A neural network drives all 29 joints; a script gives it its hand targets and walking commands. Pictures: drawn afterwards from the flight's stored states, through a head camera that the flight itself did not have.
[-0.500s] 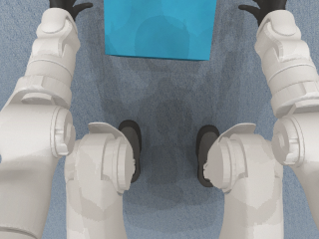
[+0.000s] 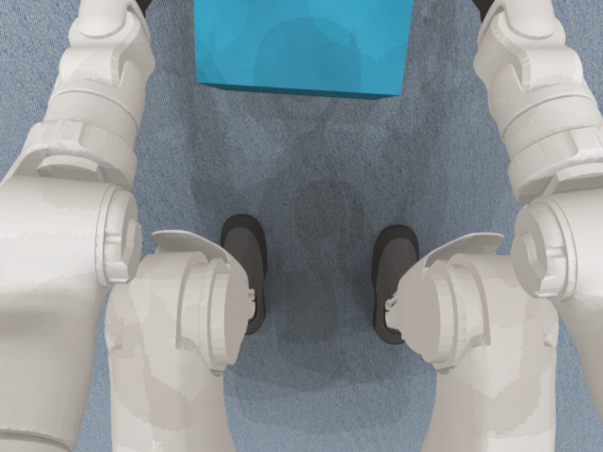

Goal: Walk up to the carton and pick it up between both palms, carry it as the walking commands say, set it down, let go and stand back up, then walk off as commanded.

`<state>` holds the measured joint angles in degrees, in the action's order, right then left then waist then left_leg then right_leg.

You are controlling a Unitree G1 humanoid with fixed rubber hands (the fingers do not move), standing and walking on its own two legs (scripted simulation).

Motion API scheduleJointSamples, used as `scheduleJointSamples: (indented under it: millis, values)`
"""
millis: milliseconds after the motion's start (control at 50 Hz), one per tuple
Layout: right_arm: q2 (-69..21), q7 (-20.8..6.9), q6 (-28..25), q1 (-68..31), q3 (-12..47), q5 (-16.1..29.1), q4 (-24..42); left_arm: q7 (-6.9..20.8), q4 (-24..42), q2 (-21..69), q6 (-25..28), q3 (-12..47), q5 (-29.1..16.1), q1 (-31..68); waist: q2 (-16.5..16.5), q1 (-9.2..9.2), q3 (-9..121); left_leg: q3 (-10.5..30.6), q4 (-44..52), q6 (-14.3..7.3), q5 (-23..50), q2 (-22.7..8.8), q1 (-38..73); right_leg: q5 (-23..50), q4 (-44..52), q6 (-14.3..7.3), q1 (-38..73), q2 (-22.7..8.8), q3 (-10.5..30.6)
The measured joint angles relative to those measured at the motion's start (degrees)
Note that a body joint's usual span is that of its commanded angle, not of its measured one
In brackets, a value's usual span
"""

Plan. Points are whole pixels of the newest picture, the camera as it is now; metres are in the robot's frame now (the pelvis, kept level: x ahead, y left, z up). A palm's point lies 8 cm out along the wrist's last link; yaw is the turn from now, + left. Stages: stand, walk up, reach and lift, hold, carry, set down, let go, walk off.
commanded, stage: reach and lift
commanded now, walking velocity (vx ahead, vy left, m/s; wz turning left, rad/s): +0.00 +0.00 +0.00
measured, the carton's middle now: (303, 5) +0.54 +0.04 -0.29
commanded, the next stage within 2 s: none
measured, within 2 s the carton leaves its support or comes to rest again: leaves its support in 1.06 s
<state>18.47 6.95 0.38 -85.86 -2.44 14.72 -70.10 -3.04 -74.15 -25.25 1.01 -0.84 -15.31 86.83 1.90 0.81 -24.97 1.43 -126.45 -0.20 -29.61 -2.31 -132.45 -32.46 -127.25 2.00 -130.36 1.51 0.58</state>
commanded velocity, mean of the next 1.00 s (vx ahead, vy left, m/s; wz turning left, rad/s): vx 0.00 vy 0.00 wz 0.00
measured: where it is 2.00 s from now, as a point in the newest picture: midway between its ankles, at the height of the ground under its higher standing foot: (319, 297)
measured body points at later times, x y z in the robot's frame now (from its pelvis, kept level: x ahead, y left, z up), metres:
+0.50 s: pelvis +0.00 +0.00 +0.00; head +0.38 +0.03 +0.23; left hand +0.55 +0.20 -0.21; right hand +0.56 -0.12 -0.20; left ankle +0.12 +0.13 -0.32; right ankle +0.12 -0.12 -0.32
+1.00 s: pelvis +0.01 +0.00 +0.00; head +0.38 +0.03 +0.24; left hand +0.55 +0.20 -0.21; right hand +0.56 -0.12 -0.20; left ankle +0.12 +0.13 -0.32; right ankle +0.12 -0.12 -0.32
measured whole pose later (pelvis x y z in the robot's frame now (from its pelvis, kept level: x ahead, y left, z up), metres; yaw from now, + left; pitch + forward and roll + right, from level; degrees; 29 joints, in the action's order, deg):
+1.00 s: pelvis +0.01 +0.00 +0.00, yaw +0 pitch +36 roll -1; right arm 14.3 4.6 6.9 -85.4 -12.3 4.3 -66.9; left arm -1.0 -69.8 -21.4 -6.3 -3.6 -8.5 85.6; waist 2.0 1.3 -23.0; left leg 1.3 -128.6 -0.1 -32.3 -1.3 -131.9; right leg -35.3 -129.4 3.1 -129.8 3.1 1.8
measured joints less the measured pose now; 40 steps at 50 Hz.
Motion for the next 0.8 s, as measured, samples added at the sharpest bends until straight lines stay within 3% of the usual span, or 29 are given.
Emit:
scheduleJointSamples:
  millis: [560,800]
  values:
    - [-3.6,1.6,-0.7,-2.7,-2.7,-4.4,-1.5,-1.6,-2.5,2.9,0.4,1.7,0.9,3.4,0.0,0.27,-1.2,-0.1,0.1,0.2,-0.7,0.6,1.3,-0.7,0.0,0.6,1.2,0.7,0.7]
    - [-4.0,-2.0,4.3,-1.7,-9.5,-10.4,0.6,1.6,1.4,3.2,-4.7,-2.9,5.8,1.3,0.2,0.44,-0.4,-0.2,-1.9,0.1,-1.8,0.7,1.2,-1.9,-1.9,0.8,1.2,1.3,1.0]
